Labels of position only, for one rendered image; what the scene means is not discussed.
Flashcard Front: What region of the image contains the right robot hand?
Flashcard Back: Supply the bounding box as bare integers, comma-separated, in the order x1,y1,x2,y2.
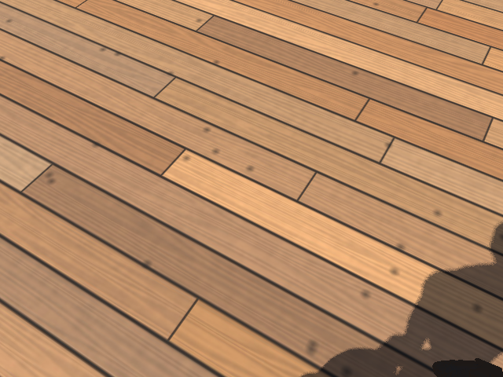
432,358,503,377

